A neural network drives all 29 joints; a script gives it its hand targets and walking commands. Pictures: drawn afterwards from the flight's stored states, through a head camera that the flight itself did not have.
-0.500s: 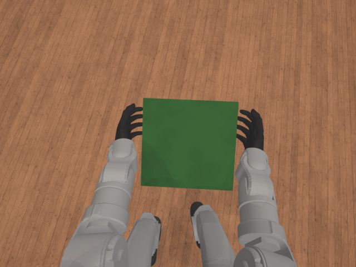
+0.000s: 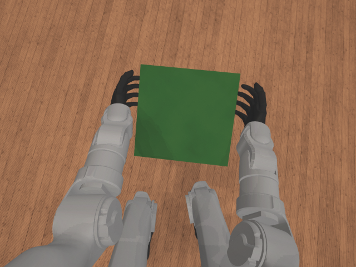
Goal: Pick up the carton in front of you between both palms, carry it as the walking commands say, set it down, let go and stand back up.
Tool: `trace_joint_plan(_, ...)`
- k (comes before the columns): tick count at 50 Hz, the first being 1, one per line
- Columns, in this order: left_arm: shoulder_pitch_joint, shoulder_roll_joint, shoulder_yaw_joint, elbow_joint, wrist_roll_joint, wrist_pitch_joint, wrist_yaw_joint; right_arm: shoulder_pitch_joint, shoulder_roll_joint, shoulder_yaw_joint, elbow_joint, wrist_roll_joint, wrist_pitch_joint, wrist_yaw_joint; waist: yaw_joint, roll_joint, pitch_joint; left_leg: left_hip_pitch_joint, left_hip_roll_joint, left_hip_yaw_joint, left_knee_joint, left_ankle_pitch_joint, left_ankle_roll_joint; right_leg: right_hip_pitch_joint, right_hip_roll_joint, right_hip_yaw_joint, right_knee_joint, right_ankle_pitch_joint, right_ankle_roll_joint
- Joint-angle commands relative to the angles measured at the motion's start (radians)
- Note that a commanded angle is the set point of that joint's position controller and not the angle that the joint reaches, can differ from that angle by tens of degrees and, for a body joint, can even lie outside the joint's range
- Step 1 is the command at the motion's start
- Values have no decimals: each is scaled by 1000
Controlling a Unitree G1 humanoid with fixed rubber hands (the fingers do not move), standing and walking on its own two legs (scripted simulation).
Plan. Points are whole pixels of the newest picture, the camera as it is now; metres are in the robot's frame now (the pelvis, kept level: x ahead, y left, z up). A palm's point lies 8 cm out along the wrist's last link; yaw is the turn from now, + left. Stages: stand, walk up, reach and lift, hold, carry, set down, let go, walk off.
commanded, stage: set down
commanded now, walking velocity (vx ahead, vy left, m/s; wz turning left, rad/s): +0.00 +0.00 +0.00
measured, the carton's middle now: (186, 113) +0.47 -0.07 -0.20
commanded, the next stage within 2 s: none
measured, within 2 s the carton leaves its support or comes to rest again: rests again in 1.48 s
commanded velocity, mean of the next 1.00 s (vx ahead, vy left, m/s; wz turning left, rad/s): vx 0.00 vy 0.00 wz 0.00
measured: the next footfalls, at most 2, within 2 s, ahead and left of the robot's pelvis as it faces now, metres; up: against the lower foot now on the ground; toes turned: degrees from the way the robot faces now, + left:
none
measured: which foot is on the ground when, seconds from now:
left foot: down 0.00-1.00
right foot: down 0.00-1.00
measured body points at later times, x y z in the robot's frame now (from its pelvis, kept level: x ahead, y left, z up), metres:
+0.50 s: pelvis -0.04 +0.00 -0.11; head +0.30 -0.01 +0.19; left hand +0.53 +0.08 -0.25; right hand +0.43 -0.21 -0.24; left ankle +0.05 +0.10 -0.53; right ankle +0.10 -0.14 -0.53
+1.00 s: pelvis -0.02 +0.01 -0.16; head +0.34 +0.02 +0.11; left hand +0.56 +0.06 -0.32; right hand +0.45 -0.22 -0.31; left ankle +0.05 +0.10 -0.53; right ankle +0.10 -0.13 -0.53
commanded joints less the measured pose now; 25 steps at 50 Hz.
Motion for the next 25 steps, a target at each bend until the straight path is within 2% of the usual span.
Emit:
trace_joint_plan(1,-627,-863,-447,-32,-118,-63,-263,-587,829,572,110,133,29,227,-6,37,-970,303,-42,53,-94,290,-16,637,70,-126,34,351,13)
trace_joint_plan(3,-651,-843,-447,-15,-126,-58,-268,-623,814,583,88,146,28,214,-11,41,-956,248,-40,61,-57,270,-14,631,68,-124,63,354,16)
trace_joint_plan(4,-677,-823,-442,-24,-122,-64,-270,-622,836,581,109,151,31,208,2,25,-964,224,-43,62,-44,261,-8,636,70,-117,70,353,17)
trace_joint_plan(6,-682,-807,-420,16,-119,-51,-278,-698,810,583,80,154,32,197,9,15,-943,195,-43,62,-19,239,0,619,70,-123,97,330,23)
trace_joint_plan(7,-705,-811,-421,18,-124,-51,-283,-667,808,566,105,145,35,191,-10,16,-929,166,-45,67,-2,219,0,619,72,-119,96,319,20)
trace_joint_plan(8,-713,-780,-396,44,-113,-49,-289,-682,800,547,126,137,40,186,3,1,-887,128,-43,66,5,209,2,600,68,-118,106,306,20)
trace_joint_plan(9,-724,-770,-388,59,-112,-45,-298,-698,779,537,121,131,35,180,-13,16,-873,117,-38,62,20,192,8,580,68,-121,122,291,18)
trace_joint_plan(12,-791,-733,-376,90,-120,-46,-315,-771,755,520,103,130,26,162,-19,7,-864,62,-36,70,67,165,12,565,67,-127,155,266,21)
trace_joint_plan(13,-798,-733,-361,120,-122,-45,-317,-786,746,508,108,122,25,156,-33,0,-858,48,-38,72,69,155,15,554,67,-136,164,264,23)
trace_joint_plan(14,-820,-724,-373,119,-128,-44,-321,-806,719,494,106,122,20,151,-56,21,-842,34,-35,65,83,147,12,543,68,-141,180,259,21)
trace_joint_plan(15,-829,-712,-358,131,-127,-46,-325,-828,715,496,94,128,18,148,-36,20,-848,19,-34,74,100,150,13,546,66,-135,190,258,20)
trace_joint_plan(16,-855,-691,-365,138,-135,-49,-325,-828,704,480,119,124,17,141,-55,15,-850,9,-35,70,112,138,12,539,68,-142,203,248,18)
trace_joint_plan(18,-895,-684,-383,148,-154,-51,-322,-873,688,465,101,133,8,135,-69,42,-867,17,-33,73,136,139,8,521,65,-154,231,250,20)
trace_joint_plan(19,-913,-662,-379,147,-159,-54,-318,-894,679,467,107,145,9,133,-58,36,-868,12,-31,69,144,137,8,498,65,-159,248,240,20)
trace_joint_plan(20,-926,-663,-379,168,-151,-50,-315,-923,664,456,103,147,7,135,-61,64,-867,20,-30,70,150,142,9,477,67,-165,264,246,20)
trace_joint_plan(21,-953,-656,-388,171,-164,-50,-310,-931,652,443,113,149,6,136,-78,66,-866,36,-28,64,161,141,5,450,65,-173,276,237,18)
trace_joint_plan(22,-965,-630,-378,187,-154,-49,-304,-955,647,438,102,157,3,137,-63,75,-859,26,-25,68,177,134,4,426,65,-171,291,221,17)
trace_joint_plan(23,-990,-641,-390,184,-165,-51,-299,-962,621,422,121,153,2,138,-80,91,-853,23,-24,64,184,136,1,412,61,-181,305,224,14)
trace_joint_plan(25,-996,-622,-382,209,-155,-44,-291,-1018,615,410,103,168,2,146,-59,95,-863,61,-17,57,199,171,8,364,58,-193,337,228,20)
